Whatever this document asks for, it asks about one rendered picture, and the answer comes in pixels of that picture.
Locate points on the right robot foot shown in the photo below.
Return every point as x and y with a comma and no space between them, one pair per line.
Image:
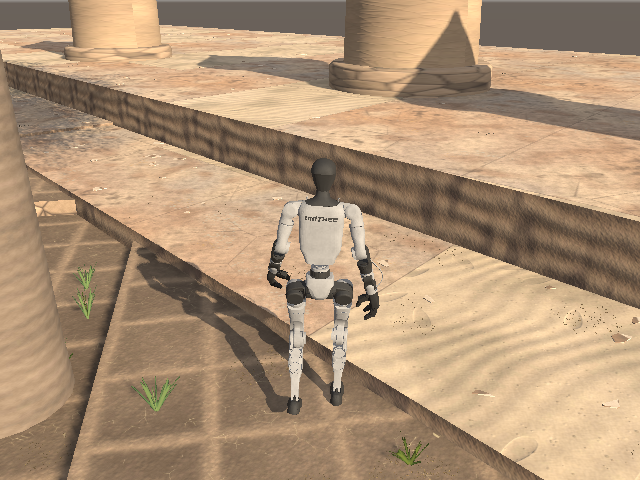
336,397

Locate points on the robot right upper arm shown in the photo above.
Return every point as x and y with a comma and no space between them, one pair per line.
353,213

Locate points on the robot left shin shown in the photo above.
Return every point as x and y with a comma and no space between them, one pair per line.
295,364

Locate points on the robot right forearm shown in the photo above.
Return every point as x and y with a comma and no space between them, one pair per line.
367,275

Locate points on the left robot hand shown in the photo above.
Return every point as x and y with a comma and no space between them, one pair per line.
281,274

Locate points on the robot left upper arm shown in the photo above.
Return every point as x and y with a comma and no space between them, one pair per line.
290,210

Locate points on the right robot hand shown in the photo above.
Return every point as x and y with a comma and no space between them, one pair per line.
373,305

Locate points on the robot left forearm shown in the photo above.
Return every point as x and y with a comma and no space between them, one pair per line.
275,260

